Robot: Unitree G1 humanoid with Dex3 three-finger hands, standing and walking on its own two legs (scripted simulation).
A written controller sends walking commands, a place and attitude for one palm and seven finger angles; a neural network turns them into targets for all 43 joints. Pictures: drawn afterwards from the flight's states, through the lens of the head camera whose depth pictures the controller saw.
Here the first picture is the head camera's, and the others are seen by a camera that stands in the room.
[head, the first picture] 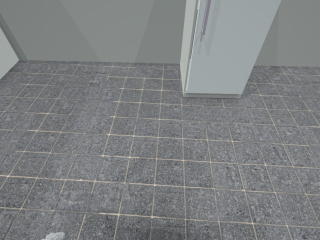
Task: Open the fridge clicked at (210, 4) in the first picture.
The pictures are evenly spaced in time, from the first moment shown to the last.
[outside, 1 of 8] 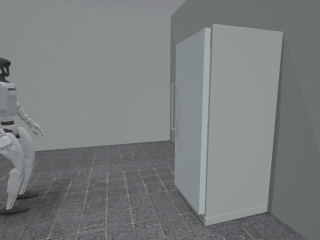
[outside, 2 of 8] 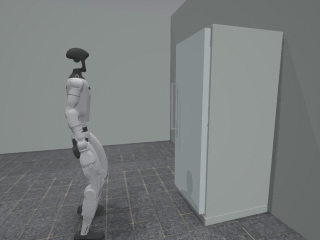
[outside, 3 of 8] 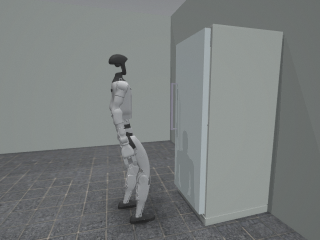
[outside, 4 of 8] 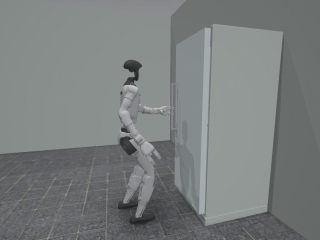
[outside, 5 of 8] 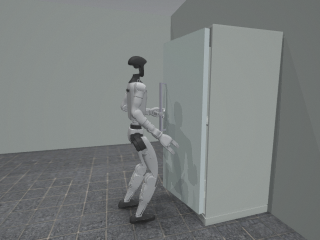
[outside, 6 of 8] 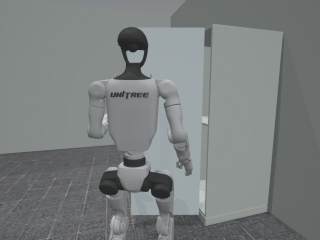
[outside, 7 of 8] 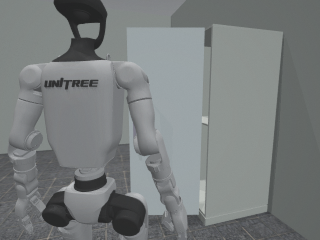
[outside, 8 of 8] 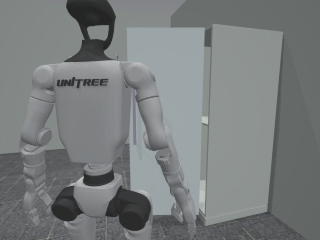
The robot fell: no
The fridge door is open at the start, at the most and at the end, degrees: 0 83 73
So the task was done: yes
